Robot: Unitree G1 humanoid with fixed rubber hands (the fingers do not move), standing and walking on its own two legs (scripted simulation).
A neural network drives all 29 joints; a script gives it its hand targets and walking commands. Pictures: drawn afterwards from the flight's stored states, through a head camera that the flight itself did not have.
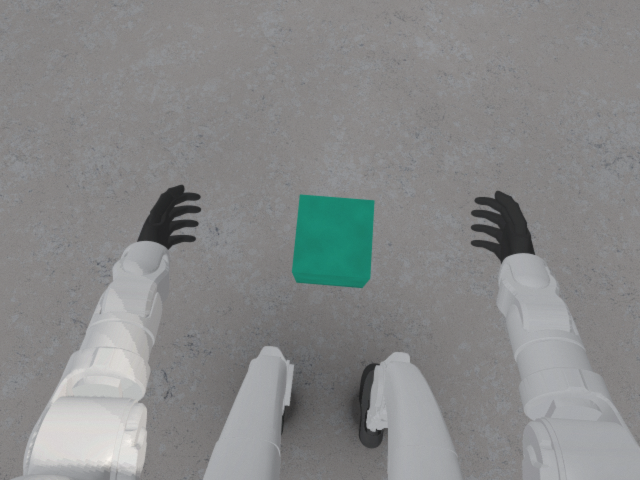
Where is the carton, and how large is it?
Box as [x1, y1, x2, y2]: [292, 194, 374, 287]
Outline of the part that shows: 300,194 292,272 296,281 362,287 369,279 374,200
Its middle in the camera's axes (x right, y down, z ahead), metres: +0.03 +0.00 +1.03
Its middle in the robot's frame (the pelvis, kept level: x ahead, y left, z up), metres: +0.50 +0.00 -0.60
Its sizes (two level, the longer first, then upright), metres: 0.197 0.187 0.182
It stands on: the floor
